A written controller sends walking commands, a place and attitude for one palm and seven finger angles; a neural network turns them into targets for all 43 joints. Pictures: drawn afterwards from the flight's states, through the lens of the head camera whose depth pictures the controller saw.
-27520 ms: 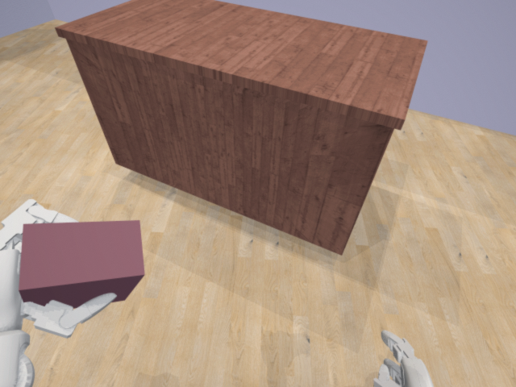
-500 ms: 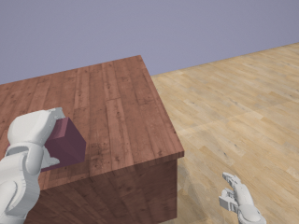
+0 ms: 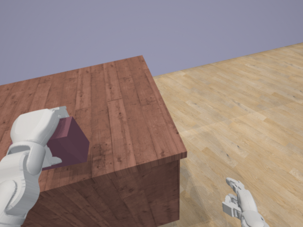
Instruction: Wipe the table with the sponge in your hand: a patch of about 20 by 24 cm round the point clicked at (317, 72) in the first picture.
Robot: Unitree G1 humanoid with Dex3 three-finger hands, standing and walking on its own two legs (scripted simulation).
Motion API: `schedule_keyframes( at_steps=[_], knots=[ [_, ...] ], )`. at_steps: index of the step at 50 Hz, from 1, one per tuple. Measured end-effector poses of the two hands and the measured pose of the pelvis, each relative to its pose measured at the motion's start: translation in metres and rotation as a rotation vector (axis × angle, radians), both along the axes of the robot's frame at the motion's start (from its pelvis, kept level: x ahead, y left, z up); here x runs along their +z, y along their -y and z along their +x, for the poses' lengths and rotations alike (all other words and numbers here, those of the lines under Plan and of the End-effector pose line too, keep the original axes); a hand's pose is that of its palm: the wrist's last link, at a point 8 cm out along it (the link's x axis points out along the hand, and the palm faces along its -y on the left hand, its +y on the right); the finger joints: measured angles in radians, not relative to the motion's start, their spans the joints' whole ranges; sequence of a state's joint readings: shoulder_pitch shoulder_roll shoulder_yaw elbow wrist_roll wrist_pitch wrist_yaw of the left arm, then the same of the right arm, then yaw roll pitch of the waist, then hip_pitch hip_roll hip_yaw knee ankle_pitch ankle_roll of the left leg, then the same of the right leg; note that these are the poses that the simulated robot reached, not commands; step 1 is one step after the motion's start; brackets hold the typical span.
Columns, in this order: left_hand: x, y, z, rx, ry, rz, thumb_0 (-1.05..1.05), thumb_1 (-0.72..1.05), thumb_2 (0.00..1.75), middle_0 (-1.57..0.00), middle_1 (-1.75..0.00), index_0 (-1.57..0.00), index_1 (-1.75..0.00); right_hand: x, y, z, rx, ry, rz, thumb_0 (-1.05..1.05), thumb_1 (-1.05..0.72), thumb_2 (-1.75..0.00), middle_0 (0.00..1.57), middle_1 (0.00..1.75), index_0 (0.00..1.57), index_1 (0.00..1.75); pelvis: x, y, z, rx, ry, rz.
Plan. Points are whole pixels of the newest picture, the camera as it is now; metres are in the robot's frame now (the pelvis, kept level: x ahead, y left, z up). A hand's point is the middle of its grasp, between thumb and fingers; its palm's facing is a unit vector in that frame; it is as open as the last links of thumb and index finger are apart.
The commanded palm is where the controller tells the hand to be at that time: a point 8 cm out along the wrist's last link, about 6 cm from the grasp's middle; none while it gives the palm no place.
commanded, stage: lower the sponge onto the table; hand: left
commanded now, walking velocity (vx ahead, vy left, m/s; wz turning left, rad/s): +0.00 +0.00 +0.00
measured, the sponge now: (57, 148) +0.24 +0.29 +0.11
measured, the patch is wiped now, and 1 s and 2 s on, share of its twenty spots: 0.00 0.00 0.25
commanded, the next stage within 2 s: wipe forward along the first lane in 1.46 s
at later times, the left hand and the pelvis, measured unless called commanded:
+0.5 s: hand (58, 137) +0.26 +0.28 +0.14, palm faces +0.09 -0.06 -0.99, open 10.4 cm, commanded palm +0.22 +0.28 +0.21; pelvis +0.01 +0.00 +0.00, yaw +0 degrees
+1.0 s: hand (56, 150) +0.24 +0.29 +0.12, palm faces +0.03 -0.07 -1.00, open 10.4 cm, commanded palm +0.21 +0.29 +0.19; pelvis +0.01 -0.01 +0.00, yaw +0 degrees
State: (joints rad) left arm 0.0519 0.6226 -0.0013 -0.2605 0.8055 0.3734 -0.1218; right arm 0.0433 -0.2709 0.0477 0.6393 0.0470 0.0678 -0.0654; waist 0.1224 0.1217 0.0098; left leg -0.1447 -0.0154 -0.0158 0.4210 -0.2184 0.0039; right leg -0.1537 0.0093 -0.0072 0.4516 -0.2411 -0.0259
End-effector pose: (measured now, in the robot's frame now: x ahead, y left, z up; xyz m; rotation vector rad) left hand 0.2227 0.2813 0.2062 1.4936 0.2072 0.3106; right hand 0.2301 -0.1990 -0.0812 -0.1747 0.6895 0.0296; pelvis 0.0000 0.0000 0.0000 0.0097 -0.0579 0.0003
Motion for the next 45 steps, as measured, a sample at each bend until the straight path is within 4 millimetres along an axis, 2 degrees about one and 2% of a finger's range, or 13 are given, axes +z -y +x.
schedule_keyframes(
  at_steps=[9,18,23,29,38,45],
  knots=[
    [-0.001,-0.007,-0.003,0.037,0.014,-0.007,-0.01,-0.52,1.02,-0.70,-1.31,-0.72,-1.31,0.001,-0.002,0.003,0.011,0.000,-0.006,0.01,-0.90,-0.90,0.20,0.30,0.20,0.30,0.000,-0.001,-0.001,0.009,0.003,-0.002],
    [-0.016,0.014,0.009,-0.039,-0.019,-0.012,-0.01,-0.52,1.02,-0.70,-1.31,-0.72,-1.31,0.002,-0.006,0.005,0.015,0.003,-0.001,0.01,-0.90,-0.90,0.20,0.30,0.20,0.30,0.001,-0.001,0.001,0.003,0.001,0.000],
    [-0.012,0.011,0.012,-0.018,0.010,-0.003,-0.01,-0.52,1.02,-0.70,-1.31,-0.72,-1.31,0.001,-0.005,0.005,0.012,-0.008,0.014,0.01,-0.90,-0.90,0.20,0.30,0.20,0.30,0.001,0.000,0.004,-0.006,-0.002,0.001],
    [-0.018,0.001,0.008,0.057,-0.014,-0.020,-0.01,-0.52,1.02,-0.70,-1.31,-0.72,-1.31,-0.002,0.001,0.006,0.006,-0.023,0.011,0.01,-0.90,-0.90,0.20,0.30,0.20,0.30,0.000,0.001,0.008,-0.001,-0.010,0.001],
    [-0.031,0.012,-0.004,-0.013,-0.050,-0.019,-0.01,-0.52,1.02,-0.70,-1.31,-0.72,-1.31,-0.002,0.011,0.007,-0.004,-0.023,-0.019,0.01,-0.90,-0.90,0.20,0.30,0.20,0.30,-0.001,0.003,0.013,0.002,-0.007,-0.001],
    [-0.031,0.001,-0.006,0.036,-0.027,-0.007,-0.01,-0.52,1.02,-0.70,-1.31,-0.72,-1.31,-0.004,0.012,0.006,-0.008,-0.033,-0.014,0.01,-0.90,-0.90,0.20,0.30,0.20,0.30,-0.001,0.006,0.014,0.002,-0.004,-0.002]
  ],
)
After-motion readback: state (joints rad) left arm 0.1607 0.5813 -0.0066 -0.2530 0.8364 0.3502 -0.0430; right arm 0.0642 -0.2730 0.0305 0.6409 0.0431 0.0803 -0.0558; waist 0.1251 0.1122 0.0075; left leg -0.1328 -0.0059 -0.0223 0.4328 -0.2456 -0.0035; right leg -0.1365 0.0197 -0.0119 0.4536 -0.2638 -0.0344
